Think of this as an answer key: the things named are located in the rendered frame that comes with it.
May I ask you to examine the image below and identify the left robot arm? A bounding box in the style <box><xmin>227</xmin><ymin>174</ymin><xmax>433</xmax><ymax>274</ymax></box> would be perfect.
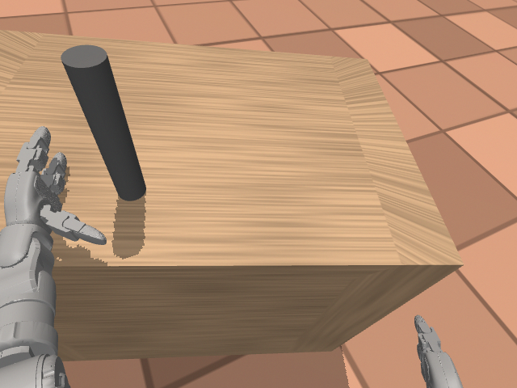
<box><xmin>0</xmin><ymin>223</ymin><xmax>70</xmax><ymax>388</ymax></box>

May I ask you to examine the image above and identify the left robot hand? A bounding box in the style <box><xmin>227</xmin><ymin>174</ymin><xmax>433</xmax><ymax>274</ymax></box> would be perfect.
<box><xmin>4</xmin><ymin>126</ymin><xmax>107</xmax><ymax>245</ymax></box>

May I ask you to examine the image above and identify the right robot hand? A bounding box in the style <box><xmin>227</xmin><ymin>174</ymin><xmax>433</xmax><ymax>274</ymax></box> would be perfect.
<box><xmin>414</xmin><ymin>315</ymin><xmax>463</xmax><ymax>388</ymax></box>

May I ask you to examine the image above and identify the can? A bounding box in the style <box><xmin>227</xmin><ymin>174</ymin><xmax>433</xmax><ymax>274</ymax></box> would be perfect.
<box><xmin>61</xmin><ymin>45</ymin><xmax>146</xmax><ymax>201</ymax></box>

